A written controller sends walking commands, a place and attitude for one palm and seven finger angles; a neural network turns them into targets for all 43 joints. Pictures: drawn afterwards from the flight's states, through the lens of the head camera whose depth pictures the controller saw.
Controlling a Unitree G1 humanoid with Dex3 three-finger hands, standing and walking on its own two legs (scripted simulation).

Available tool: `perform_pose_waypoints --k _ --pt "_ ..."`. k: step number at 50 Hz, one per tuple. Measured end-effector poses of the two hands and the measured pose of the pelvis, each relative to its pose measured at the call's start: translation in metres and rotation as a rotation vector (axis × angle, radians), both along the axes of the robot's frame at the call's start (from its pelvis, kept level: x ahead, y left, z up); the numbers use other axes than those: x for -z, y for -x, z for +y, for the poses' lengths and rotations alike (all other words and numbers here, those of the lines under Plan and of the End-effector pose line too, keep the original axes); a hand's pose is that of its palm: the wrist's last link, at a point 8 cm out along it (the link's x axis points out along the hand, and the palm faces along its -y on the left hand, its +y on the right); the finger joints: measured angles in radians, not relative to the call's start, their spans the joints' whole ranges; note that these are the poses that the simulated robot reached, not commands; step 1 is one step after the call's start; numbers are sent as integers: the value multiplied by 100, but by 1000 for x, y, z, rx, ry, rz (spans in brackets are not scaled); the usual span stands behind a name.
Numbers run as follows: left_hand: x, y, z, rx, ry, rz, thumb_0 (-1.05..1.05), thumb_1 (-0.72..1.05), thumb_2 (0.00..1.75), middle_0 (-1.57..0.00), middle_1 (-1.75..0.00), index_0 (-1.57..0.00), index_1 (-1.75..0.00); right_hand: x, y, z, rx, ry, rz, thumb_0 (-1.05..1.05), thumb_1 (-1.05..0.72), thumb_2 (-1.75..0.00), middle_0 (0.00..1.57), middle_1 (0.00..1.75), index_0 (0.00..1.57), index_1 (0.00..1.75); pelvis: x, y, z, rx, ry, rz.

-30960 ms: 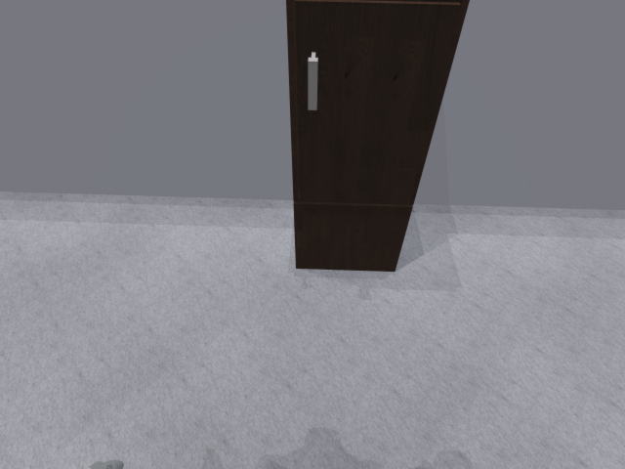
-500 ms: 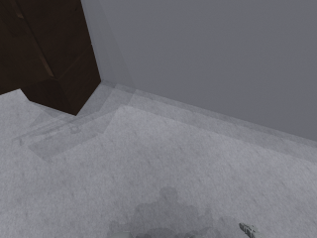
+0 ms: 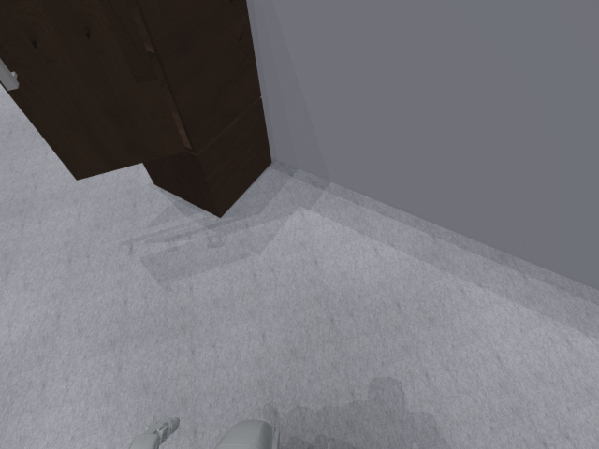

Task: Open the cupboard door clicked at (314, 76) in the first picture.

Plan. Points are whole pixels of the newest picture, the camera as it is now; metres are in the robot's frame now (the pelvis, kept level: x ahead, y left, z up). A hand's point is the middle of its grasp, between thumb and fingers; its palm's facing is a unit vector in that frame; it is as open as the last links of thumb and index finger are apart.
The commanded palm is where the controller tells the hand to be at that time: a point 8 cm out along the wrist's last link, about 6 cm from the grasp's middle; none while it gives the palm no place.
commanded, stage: turn to face it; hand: left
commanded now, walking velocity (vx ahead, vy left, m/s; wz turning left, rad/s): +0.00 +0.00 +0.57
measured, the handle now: out of the picture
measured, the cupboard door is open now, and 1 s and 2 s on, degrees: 52 52 52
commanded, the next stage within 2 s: take the last steps up to it in 0.54 s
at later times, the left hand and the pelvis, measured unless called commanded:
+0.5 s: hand out of the picture +0.00 +0.25 -0.17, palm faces +0.28 -0.93 -0.25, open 7.4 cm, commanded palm none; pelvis +0.01 +0.03 +0.00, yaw +13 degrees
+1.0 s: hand out of the picture -0.04 +0.20 -0.16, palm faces +0.47 -0.85 -0.22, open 7.3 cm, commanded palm none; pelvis +0.05 +0.04 +0.01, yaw +25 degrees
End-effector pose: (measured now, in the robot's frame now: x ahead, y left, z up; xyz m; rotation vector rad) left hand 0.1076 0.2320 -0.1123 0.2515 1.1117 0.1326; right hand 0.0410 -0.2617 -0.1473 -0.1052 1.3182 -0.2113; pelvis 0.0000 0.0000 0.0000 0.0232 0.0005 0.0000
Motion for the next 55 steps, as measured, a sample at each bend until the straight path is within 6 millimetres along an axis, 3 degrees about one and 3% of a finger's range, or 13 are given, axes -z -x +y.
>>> perform_pose_waypoints --k 4,7,13,17,21,26,34,38,44,49,55 --pt "5 30 -1 -76 26 43 0 91 90 -21 -30 -20 -30 -9 -23 0 -68 7 -4 1 -91 -90 20 30 19 30 -4 -2 -2 -64 -13 -1" --pt "11 54 9 -147 32 68 0 91 90 -21 -30 -21 -30 -13 -47 8 -139 18 -16 1 -91 -90 20 30 19 30 -3 -4 1 -107 -12 1" --pt "39 111 45 -273 50 160 0 91 90 -21 -30 -21 -30 -16 -107 43 -282 58 -125 1 -91 -90 20 30 19 30 13 -6 23 -174 19 10" --pt "43 133 64 -330 38 236 1 91 90 -21 -30 -20 -30 -24 -127 66 -337 72 -181 1 -91 -90 20 30 19 30 12 -5 31 -194 23 8" --pt "32 132 70 -356 40 222 1 91 90 -20 -30 -20 -29 -29 -128 81 -369 63 -175 0 -91 -90 20 30 20 30 2 -6 35 -216 36 11" --pt "23 119 62 -364 46 171 1 91 90 -20 -30 -20 -29 -25 -117 87 -381 26 -133 0 -91 -90 21 30 20 30 -3 -9 31 -240 40 9" --pt "21 95 26 -361 31 89 0 91 90 -20 -30 -20 -30 6 -96 63 -350 -36 -39 1 -91 -90 21 30 20 30 8 -17 6 -278 9 7" --pt "14 103 5 -386 57 91 0 91 90 -20 -30 -20 -30 5 -92 51 -359 -34 21 1 -91 -90 21 30 20 30 1 -20 3 -312 7 -6" --pt "9 134 3 -484 68 138 0 93 90 -21 -30 -20 -30 -9 -103 49 -406 -11 70 1 -91 -90 20 30 19 30 -9 -34 10 -375 -4 5" --pt "13 170 6 -572 105 224 0 92 90 -21 -30 -20 -30 -14 -136 76 -486 6 66 1 -91 -90 20 30 19 30 -10 -46 32 -423 -6 14" --pt "31 213 22 -655 177 380 0 91 90 -21 -30 -20 -30 -12 -201 152 -593 4 -67 1 -91 -90 20 30 19 30 5 -63 82 -445 7 15"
